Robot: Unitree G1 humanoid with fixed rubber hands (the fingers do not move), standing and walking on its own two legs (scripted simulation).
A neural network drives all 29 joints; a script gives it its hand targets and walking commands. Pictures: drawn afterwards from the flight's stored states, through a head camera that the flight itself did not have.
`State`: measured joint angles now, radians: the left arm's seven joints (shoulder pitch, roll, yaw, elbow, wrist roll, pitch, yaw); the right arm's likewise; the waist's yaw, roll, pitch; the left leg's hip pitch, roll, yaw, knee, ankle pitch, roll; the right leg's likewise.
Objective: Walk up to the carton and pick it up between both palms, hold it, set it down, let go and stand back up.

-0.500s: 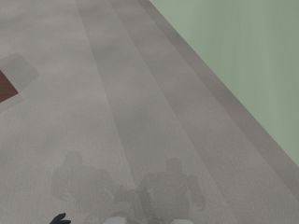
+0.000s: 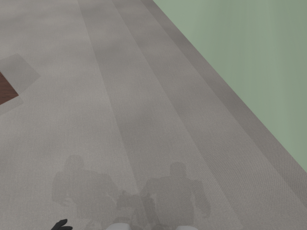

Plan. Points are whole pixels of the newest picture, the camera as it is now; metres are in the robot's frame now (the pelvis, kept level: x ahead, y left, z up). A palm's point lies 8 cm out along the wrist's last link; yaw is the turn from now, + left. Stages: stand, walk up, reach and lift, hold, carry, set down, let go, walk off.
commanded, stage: stand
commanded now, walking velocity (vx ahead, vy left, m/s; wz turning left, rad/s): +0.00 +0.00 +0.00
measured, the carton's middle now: out of the picture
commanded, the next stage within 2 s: none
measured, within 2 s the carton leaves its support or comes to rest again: neither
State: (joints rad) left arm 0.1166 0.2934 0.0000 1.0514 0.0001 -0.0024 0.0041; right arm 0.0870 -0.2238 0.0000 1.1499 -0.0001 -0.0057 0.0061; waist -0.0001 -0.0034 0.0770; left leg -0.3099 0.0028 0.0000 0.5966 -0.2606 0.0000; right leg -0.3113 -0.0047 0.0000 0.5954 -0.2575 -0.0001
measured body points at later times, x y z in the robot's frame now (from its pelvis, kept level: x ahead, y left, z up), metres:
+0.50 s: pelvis +0.00 +0.00 +0.00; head +0.03 +0.00 +0.45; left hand +0.09 +0.28 -0.14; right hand +0.08 -0.25 -0.15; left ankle +0.04 +0.12 -0.73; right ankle +0.04 -0.12 -0.73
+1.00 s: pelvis +0.01 +0.00 +0.00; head +0.03 +0.00 +0.45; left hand +0.09 +0.28 -0.14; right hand +0.08 -0.25 -0.15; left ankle +0.04 +0.12 -0.73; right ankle +0.04 -0.12 -0.73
